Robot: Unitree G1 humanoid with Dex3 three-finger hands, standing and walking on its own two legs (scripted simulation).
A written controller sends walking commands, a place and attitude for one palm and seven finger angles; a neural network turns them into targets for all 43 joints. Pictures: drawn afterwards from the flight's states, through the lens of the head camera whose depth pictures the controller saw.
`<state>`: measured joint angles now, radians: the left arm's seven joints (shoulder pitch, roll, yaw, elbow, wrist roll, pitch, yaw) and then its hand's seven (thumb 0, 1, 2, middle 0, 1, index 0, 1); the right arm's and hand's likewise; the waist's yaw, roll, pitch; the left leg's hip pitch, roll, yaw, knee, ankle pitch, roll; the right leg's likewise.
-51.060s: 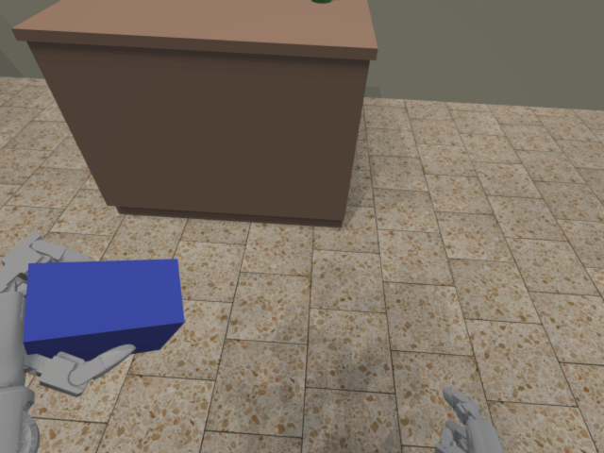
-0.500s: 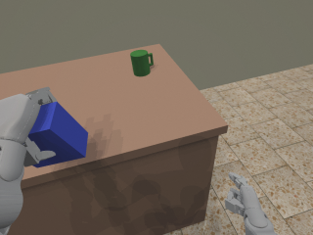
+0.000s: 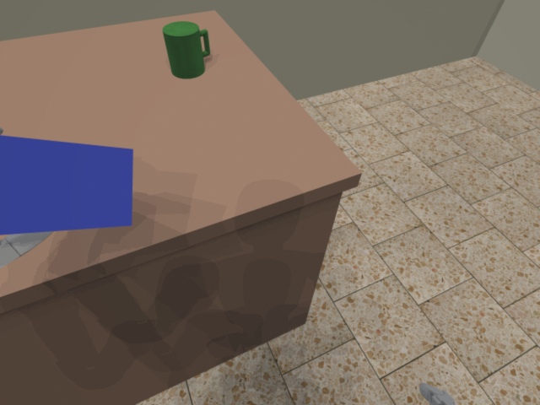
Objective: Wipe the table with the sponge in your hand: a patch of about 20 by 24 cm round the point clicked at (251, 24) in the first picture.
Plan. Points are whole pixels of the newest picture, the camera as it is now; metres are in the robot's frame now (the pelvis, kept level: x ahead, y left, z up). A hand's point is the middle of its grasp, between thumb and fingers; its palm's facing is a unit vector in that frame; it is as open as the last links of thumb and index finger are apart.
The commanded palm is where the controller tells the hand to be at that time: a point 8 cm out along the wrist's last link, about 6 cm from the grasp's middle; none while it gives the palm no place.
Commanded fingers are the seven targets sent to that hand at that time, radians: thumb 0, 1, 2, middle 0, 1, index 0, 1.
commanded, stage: step back with the hand held close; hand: left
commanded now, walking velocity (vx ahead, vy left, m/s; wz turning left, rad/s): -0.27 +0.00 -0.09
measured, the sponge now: (56, 184) +0.27 +0.20 +0.26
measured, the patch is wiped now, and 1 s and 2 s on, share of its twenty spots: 0.95 0.95 0.95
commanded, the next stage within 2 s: stop stepping back and stand still in 1.10 s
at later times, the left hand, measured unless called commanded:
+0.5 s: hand out of the picture +0.17 +0.24 +0.29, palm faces +0.56 -0.76 -0.34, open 10.6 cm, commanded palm +0.10 +0.30 +0.30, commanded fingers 0.00 0.10 1.30 -1.20 -1.60 -1.20 -1.60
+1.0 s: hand out of the picture +0.11 +0.16 +0.28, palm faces +0.36 -0.75 -0.55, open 10.6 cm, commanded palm +0.04 +0.25 +0.30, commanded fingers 0.00 0.10 1.30 -1.20 -1.60 -1.20 -1.60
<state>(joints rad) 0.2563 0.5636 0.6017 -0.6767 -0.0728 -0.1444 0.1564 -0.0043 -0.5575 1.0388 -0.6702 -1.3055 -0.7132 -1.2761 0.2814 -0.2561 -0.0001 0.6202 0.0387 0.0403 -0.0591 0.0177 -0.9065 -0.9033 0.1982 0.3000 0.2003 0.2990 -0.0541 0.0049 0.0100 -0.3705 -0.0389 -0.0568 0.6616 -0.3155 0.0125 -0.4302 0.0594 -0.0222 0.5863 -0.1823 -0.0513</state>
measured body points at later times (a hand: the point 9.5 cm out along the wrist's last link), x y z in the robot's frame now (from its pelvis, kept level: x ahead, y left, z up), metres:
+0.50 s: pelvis -0.05 +0.01 -0.01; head -0.03 +0.02 +0.44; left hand +0.13 +0.28 +0.30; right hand +0.14 -0.21 -0.09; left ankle +0.02 +0.12 -0.72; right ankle +0.07 -0.09 -0.72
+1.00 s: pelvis -0.13 -0.03 +0.01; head -0.06 -0.03 +0.45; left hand +0.09 +0.20 +0.31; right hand +0.04 -0.30 -0.08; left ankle -0.19 +0.14 -0.71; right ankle -0.08 -0.13 -0.72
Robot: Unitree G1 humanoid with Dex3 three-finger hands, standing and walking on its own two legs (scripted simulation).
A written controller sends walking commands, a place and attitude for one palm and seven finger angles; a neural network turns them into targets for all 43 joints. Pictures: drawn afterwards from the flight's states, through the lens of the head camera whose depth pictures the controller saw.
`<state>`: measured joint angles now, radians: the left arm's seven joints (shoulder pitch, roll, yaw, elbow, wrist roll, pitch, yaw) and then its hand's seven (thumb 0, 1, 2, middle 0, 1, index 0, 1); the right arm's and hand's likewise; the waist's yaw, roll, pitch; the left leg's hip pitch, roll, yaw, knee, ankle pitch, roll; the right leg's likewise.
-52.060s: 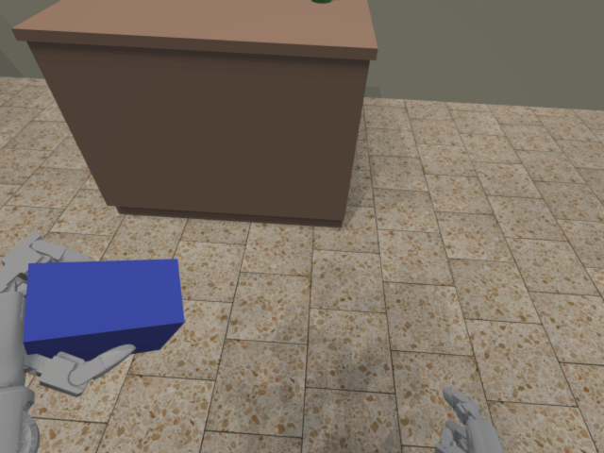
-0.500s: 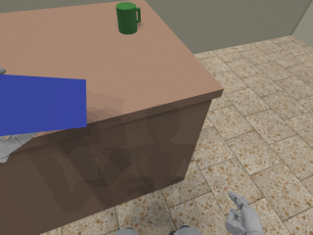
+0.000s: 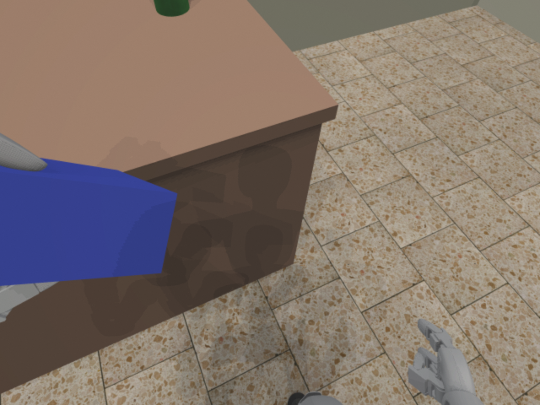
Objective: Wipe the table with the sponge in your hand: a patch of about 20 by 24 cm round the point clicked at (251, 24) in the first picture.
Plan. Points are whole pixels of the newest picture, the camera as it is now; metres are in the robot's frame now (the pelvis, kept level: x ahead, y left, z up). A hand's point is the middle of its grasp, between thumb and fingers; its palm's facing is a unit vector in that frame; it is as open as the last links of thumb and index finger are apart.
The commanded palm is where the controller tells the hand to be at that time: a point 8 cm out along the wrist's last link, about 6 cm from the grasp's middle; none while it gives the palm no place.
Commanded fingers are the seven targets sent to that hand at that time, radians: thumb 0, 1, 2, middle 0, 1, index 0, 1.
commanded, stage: step back with the hand held close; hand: left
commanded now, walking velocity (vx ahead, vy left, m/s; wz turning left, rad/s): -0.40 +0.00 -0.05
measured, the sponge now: (88, 212) +0.26 +0.16 +0.24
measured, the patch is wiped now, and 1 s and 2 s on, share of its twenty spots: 0.95 0.95 0.95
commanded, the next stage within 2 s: stop stepping back and stand still in 0.10 s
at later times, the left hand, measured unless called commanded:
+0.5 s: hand out of the picture +0.08 +0.17 +0.29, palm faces +0.46 -0.76 -0.45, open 10.6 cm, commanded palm +0.02 +0.24 +0.30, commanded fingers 0.00 0.10 1.30 -1.20 -1.60 -1.20 -1.60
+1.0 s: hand out of the picture +0.02 +0.18 +0.30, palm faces +0.62 -0.69 -0.37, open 10.6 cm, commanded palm -0.04 +0.22 +0.30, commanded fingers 0.00 0.10 1.30 -1.20 -1.60 -1.20 -1.60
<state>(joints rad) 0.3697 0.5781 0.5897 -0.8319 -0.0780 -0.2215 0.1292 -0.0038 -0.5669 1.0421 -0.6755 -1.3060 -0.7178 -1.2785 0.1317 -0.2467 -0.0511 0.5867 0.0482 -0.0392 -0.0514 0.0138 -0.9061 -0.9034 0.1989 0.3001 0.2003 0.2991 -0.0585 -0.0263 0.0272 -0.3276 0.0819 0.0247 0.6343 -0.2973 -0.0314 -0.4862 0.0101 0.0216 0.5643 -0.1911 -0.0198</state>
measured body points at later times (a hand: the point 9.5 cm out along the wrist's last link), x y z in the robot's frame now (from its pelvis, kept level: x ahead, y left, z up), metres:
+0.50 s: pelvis -0.14 -0.04 +0.00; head -0.14 -0.05 +0.45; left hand +0.05 +0.21 +0.31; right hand +0.01 -0.28 -0.10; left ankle -0.17 +0.10 -0.73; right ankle -0.02 -0.10 -0.72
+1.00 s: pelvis -0.18 -0.07 -0.01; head -0.20 -0.09 +0.44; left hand -0.02 +0.22 +0.32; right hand +0.01 -0.29 -0.09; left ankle -0.17 +0.08 -0.73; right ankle -0.16 -0.15 -0.71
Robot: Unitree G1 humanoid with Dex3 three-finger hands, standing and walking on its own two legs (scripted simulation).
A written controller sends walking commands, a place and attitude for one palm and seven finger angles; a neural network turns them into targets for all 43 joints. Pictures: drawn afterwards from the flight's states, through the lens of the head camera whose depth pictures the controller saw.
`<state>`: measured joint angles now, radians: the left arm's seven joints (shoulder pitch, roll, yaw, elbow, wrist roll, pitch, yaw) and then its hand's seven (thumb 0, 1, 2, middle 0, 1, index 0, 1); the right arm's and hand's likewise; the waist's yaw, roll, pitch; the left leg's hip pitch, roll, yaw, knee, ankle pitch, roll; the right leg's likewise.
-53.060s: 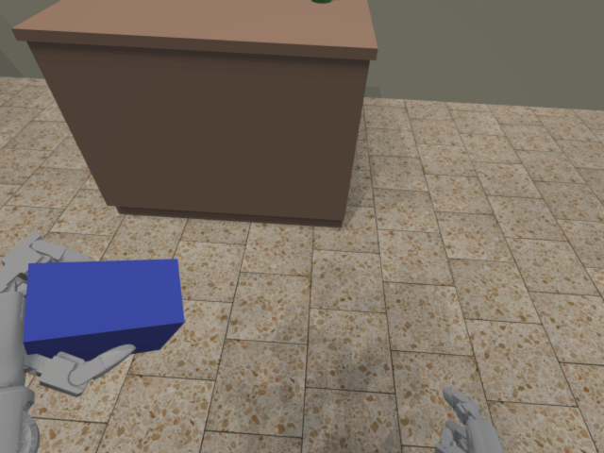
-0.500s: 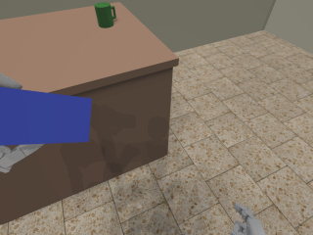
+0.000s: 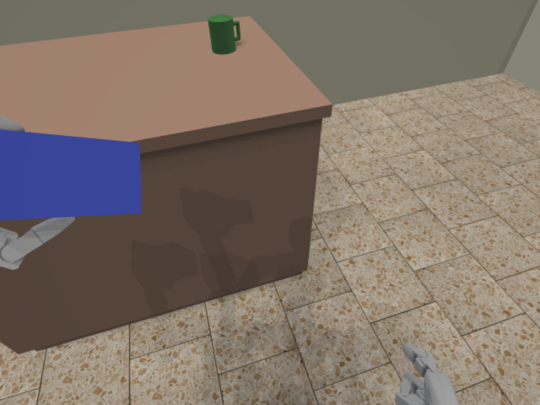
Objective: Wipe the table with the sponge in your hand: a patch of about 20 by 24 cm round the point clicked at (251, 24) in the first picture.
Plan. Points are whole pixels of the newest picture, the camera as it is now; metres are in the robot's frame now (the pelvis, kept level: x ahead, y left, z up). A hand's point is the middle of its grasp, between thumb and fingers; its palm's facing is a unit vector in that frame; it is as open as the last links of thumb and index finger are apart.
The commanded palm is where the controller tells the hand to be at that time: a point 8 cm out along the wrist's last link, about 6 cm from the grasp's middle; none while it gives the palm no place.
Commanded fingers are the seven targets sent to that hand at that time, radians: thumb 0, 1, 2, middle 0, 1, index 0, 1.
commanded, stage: stand and wait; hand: left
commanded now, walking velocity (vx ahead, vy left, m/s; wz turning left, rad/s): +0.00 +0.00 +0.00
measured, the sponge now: (75, 180) +0.26 +0.20 +0.28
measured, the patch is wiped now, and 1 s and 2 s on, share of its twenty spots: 0.95 0.95 0.95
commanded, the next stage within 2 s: none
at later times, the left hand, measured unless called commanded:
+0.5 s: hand (25, 177) +0.26 +0.25 +0.28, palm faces +0.48 -0.77 -0.42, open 10.6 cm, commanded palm +0.18 +0.30 +0.30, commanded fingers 0.00 0.10 1.30 -1.20 -1.60 -1.20 -1.60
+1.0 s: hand (4, 189) +0.23 +0.26 +0.28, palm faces +0.47 -0.79 -0.39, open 10.6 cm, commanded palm +0.17 +0.31 +0.30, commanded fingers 0.00 0.10 1.30 -1.20 -1.60 -1.20 -1.60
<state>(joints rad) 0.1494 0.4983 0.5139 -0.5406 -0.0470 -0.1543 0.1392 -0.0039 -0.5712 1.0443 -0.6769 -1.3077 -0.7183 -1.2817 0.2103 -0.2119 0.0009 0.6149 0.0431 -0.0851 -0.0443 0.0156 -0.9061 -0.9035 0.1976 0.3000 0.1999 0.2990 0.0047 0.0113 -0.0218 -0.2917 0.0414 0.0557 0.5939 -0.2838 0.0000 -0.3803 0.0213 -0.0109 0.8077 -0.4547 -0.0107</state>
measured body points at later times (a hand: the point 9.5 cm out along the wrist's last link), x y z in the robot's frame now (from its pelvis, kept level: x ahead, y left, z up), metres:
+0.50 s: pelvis +0.02 +0.02 +0.01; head +0.04 +0.01 +0.46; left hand +0.22 +0.29 +0.30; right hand +0.19 -0.23 -0.07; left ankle +0.03 +0.15 -0.72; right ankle +0.03 -0.08 -0.72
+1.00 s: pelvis +0.01 +0.03 +0.01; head +0.02 +0.03 +0.46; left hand +0.20 +0.30 +0.30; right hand +0.18 -0.19 -0.07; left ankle +0.03 +0.15 -0.72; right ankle +0.03 -0.08 -0.72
